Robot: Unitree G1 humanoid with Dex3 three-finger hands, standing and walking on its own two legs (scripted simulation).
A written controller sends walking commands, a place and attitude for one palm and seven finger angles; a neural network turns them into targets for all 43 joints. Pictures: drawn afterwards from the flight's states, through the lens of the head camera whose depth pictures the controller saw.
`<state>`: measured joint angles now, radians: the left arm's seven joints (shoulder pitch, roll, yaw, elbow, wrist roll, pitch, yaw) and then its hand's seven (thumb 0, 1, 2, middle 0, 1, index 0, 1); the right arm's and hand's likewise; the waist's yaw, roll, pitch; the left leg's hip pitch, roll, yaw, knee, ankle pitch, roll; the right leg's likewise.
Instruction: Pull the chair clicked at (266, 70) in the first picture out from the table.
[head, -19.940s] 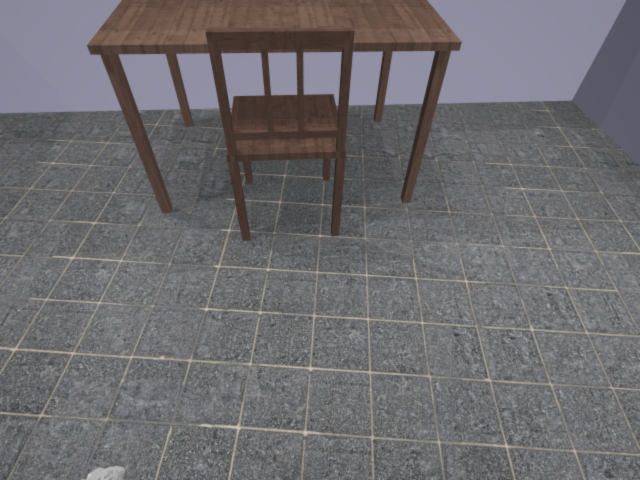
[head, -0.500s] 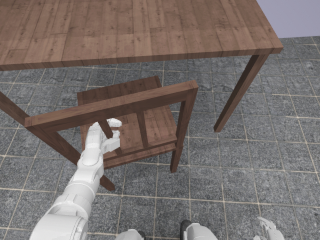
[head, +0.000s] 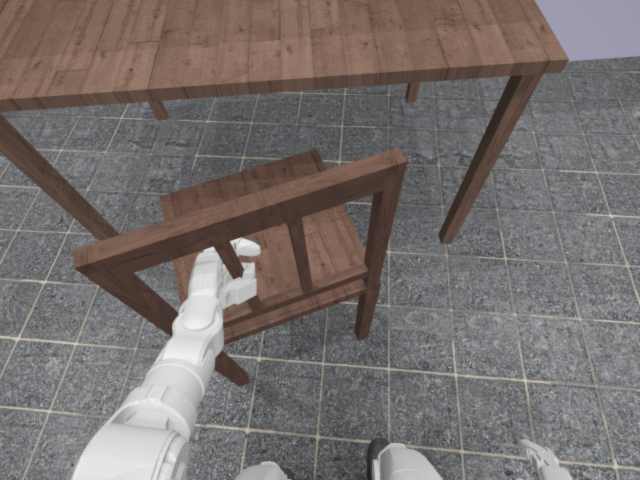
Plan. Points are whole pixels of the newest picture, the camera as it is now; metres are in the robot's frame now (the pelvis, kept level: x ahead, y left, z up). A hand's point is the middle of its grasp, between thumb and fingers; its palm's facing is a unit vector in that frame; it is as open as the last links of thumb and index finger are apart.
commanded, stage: step backward, pulling the chair out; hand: left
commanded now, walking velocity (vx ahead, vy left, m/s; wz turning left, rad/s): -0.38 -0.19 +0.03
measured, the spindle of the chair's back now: (240, 278) +0.40 +0.12 -0.10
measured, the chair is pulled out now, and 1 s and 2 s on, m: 0.19 0.40 0.61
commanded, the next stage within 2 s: stop walking, hand still on the chair in 1.50 s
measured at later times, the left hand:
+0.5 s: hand (247, 359) +0.26 +0.10 -0.06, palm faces -0.02 -0.99 -0.17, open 5.0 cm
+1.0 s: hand (230, 457) +0.15 +0.11 -0.05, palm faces -0.09 -0.98 -0.19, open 5.1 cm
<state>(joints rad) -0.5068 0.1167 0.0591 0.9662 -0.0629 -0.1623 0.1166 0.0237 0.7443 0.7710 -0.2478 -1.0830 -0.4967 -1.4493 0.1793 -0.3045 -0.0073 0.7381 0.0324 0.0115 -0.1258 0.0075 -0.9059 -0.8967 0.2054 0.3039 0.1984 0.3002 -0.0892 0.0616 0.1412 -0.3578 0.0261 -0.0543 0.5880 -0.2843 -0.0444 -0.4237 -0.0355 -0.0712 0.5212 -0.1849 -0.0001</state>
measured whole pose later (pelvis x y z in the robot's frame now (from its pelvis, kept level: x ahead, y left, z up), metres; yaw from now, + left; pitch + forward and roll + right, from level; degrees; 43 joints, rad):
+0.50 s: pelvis -0.11 +0.00 +0.00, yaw +1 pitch +4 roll +1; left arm -0.52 0.11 0.05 0.96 -0.05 -0.16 0.11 0.01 0.74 0.78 -0.21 -1.08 -0.50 -1.45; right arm 0.15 -0.27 0.00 0.73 0.03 0.01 -0.12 0.01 -0.91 -0.90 0.21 0.30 0.20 0.30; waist -0.10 0.04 0.17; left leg -0.39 0.00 -0.05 0.71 -0.45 -0.06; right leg -0.43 -0.05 -0.05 0.50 -0.13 -0.01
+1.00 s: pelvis -0.22 +0.02 +0.00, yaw +2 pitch +3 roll +0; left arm -0.53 0.11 -0.02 0.93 -0.03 -0.14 0.11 0.01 0.73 0.77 -0.18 -1.14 -0.47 -1.45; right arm 0.14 -0.26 0.00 0.71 0.02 0.01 -0.12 0.01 -0.91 -0.90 0.21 0.30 0.20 0.30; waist -0.09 0.05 0.17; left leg -0.34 0.04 -0.02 0.55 -0.24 -0.04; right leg -0.42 -0.03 -0.04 0.52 -0.16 0.01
